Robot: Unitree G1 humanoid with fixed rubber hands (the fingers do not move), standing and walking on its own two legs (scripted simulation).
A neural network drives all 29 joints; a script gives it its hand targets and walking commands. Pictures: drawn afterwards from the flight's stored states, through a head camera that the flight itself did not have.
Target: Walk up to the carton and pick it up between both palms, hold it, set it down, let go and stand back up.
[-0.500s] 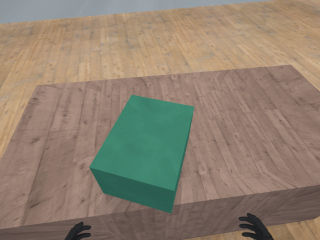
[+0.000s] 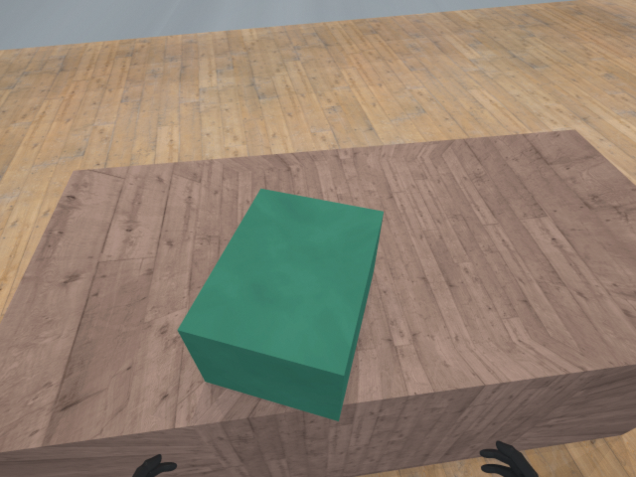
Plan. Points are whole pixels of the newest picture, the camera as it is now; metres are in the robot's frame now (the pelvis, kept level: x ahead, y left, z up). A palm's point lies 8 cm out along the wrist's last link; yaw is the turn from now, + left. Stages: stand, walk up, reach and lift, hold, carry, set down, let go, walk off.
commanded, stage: walk up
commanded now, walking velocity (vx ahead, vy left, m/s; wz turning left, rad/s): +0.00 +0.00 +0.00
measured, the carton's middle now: (296, 294) +0.44 +0.05 -0.09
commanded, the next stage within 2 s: none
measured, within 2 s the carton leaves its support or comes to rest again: neither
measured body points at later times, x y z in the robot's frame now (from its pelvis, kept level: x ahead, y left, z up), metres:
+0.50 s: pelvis -0.04 +0.07 -0.03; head +0.00 +0.10 +0.42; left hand +0.05 +0.38 -0.14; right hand +0.12 -0.18 -0.11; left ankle -0.01 +0.19 -0.73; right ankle +0.01 -0.10 -0.71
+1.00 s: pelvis -0.05 +0.08 +0.00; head -0.06 +0.08 +0.45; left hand +0.05 +0.34 -0.11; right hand +0.08 -0.18 -0.10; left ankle -0.01 +0.19 -0.73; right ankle -0.03 -0.05 -0.73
